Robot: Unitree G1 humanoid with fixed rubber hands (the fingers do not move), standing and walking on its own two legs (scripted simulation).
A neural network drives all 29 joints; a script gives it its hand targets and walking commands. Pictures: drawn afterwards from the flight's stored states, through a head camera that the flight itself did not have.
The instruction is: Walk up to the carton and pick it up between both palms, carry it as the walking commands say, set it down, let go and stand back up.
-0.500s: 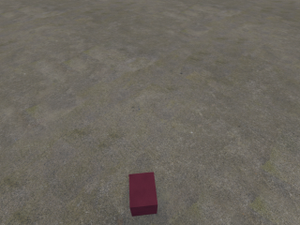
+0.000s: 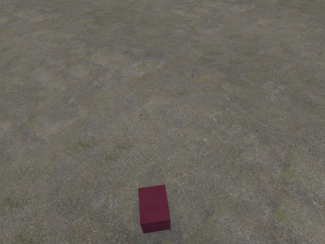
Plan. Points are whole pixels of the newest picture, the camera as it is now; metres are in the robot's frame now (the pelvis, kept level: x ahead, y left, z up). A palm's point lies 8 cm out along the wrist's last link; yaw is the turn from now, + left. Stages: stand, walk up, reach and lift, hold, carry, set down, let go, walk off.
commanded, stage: walk up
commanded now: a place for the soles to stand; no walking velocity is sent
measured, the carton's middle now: (154, 208) +0.44 +0.07 -0.68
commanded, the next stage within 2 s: none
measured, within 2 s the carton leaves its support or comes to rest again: neither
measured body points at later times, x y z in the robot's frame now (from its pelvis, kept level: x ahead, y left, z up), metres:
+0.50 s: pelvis +0.01 +0.04 +0.00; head +0.03 +0.03 +0.45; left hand +0.08 +0.29 -0.14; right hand +0.02 -0.21 -0.15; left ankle -0.04 +0.12 -0.73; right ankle +0.00 -0.10 -0.73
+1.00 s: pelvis +0.01 +0.03 +0.00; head +0.01 +0.03 +0.45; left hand +0.06 +0.28 -0.14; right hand +0.06 -0.22 -0.14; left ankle -0.04 +0.12 -0.73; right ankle +0.00 -0.10 -0.73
